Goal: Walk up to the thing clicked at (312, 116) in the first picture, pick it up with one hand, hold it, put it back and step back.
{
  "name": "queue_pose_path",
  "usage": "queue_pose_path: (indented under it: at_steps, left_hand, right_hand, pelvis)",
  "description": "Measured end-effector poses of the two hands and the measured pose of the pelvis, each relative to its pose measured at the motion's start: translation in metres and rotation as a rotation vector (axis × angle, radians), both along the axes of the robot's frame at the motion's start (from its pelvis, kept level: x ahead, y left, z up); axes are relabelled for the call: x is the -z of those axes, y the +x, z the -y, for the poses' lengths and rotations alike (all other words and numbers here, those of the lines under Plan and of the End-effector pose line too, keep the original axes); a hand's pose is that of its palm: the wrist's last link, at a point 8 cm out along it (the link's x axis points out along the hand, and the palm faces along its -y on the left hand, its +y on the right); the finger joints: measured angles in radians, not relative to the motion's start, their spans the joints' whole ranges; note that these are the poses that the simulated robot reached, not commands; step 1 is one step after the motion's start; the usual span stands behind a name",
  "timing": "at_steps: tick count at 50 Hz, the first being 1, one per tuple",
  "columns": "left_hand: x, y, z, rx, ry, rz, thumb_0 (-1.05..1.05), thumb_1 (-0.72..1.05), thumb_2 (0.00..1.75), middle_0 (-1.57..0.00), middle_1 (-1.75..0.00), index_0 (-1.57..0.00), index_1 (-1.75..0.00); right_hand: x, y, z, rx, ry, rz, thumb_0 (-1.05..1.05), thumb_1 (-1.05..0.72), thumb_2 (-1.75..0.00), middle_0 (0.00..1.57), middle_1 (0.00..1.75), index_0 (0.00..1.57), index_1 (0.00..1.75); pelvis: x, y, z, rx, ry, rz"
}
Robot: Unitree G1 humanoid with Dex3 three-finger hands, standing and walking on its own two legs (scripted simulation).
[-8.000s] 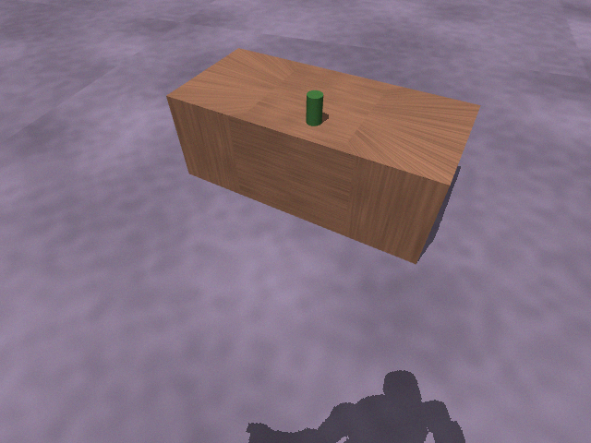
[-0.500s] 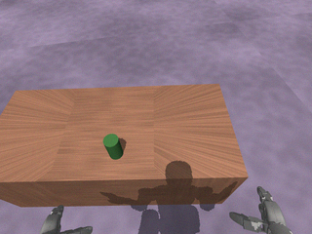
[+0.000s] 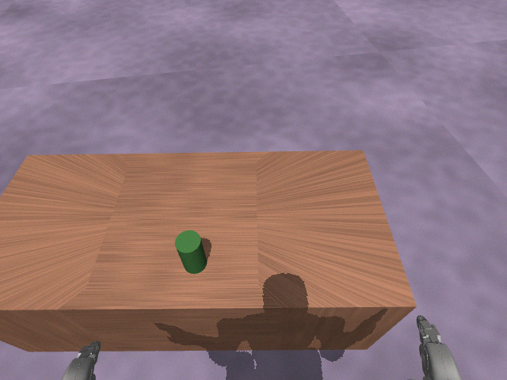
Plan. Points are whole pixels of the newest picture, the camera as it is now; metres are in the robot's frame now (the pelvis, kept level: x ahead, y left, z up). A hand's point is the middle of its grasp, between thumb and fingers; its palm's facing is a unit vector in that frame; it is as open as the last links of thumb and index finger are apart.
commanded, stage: go down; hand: left
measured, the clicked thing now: (191, 252) +0.47 +0.17 -0.25
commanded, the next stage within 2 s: none
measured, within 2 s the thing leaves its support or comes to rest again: neither
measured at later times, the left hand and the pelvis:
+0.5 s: hand out of the picture +0.16 +0.24 -0.09, palm faces +0.10 -0.94 -0.32, open 17.5 cm; pelvis +0.01 -0.01 -0.01, yaw +1 degrees
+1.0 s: hand (75, 295) +0.28 +0.30 -0.02, palm faces +0.14 -0.97 -0.18, open 17.5 cm; pelvis -0.03 -0.01 -0.02, yaw +0 degrees
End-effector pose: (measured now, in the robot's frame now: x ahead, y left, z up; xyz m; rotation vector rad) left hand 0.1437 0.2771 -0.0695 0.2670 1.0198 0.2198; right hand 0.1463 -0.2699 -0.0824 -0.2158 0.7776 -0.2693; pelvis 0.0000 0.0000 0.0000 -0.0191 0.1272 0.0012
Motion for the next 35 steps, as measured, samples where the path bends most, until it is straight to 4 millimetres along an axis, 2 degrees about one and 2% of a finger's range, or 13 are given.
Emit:
queue_pose_path:
  at_steps: [5, 13, 30, 35]
  left_hand:
    - [-0.001, 0.002, -0.003, -0.004, -0.009, -0.009, -0.01, -0.57, 0.03, -0.09, -0.04, -0.08, -0.06]
    - [-0.003, 0.004, -0.006, -0.006, -0.008, -0.003, -0.01, -0.58, 0.04, -0.09, -0.04, -0.08, -0.06]
    - [-0.017, -0.003, -0.017, -0.035, 0.004, 0.089, -0.01, -0.56, 0.08, -0.08, -0.04, -0.07, -0.06]
    - [-0.024, 0.008, -0.027, -0.047, 0.009, 0.15, -0.01, -0.57, 0.08, -0.07, -0.04, -0.06, -0.06]
  right_hand:
    - [-0.001, 0.008, -0.007, -0.016, 0.015, 0.011, -0.01, 0.47, -0.06, 0.06, 0.05, 0.06, 0.06]
    - [-0.001, 0.006, -0.007, -0.032, 0.018, 0.009, -0.01, 0.49, -0.05, 0.06, 0.05, 0.06, 0.05]
    - [-0.019, 0.006, -0.01, -0.071, 0.009, 0.112, -0.01, 0.52, -0.05, 0.06, 0.05, 0.06, 0.05]
    - [-0.025, 0.004, -0.017, -0.097, 0.007, 0.152, -0.01, 0.53, -0.05, 0.06, 0.05, 0.06, 0.05]
  pelvis:
    - [0.001, 0.006, -0.002, -0.006, -0.002, -0.006]
    - [0.003, 0.008, -0.001, -0.01, -0.004, -0.017]
    - [0.009, 0.003, 0.008, -0.019, -0.002, -0.015]
    - [0.011, -0.003, 0.011, -0.029, -0.001, -0.004]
